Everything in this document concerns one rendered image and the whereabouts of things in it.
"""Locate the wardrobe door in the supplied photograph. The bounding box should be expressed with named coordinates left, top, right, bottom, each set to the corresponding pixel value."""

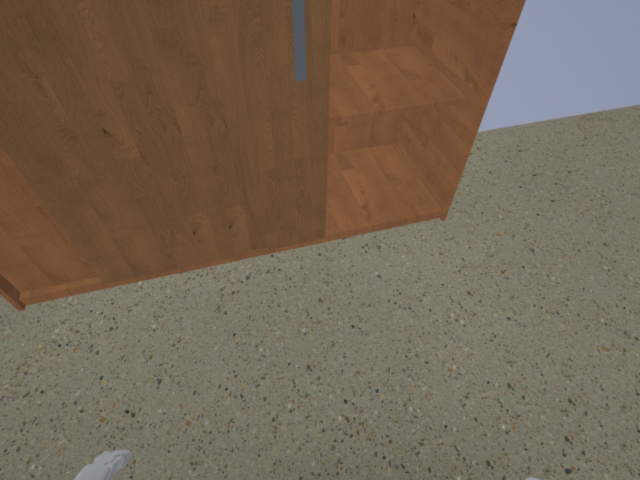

left=0, top=145, right=98, bottom=293
left=0, top=0, right=332, bottom=284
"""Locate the left robot hand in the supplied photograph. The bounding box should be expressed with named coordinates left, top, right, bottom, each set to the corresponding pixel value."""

left=74, top=450, right=132, bottom=480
